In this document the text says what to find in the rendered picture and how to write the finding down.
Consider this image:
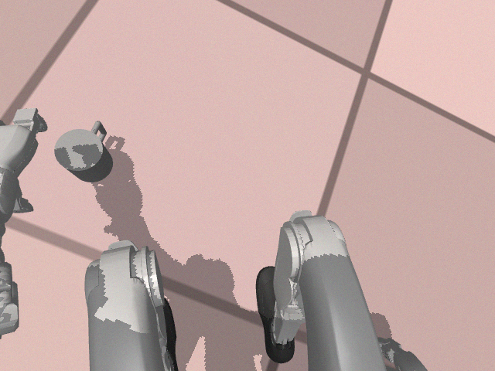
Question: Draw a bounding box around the left robot arm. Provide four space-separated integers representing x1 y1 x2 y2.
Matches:
0 167 19 339

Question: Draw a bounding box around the left robot hand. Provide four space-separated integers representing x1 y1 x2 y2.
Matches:
0 108 47 213

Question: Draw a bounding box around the mug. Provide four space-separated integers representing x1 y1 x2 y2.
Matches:
54 121 113 182

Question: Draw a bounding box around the right robot foot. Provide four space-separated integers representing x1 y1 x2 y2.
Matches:
256 267 295 363

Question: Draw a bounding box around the left robot foot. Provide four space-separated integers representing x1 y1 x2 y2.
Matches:
163 298 179 371

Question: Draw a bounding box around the right robot hand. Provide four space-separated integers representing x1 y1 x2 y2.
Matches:
377 337 428 371

